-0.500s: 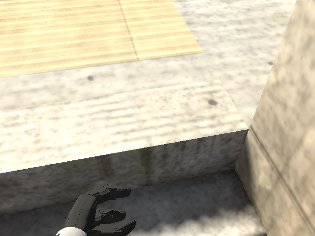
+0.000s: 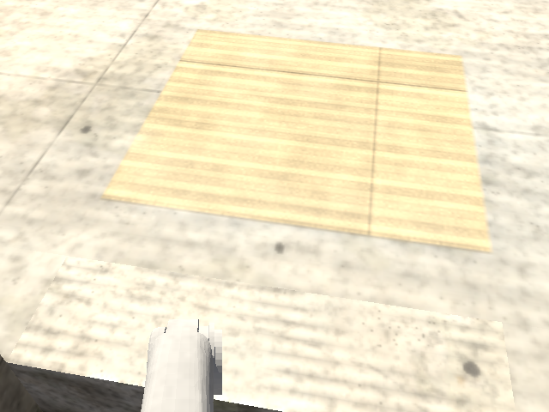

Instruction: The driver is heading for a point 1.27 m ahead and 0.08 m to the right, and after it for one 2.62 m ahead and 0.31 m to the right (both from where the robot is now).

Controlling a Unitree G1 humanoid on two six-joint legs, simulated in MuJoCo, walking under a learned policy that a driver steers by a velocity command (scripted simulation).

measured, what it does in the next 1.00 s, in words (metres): climbs: left foot 0.21 m higher, then right foot 0.21 m higher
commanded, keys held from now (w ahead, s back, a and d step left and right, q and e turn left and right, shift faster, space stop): q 0.12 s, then no key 0.72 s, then w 0.16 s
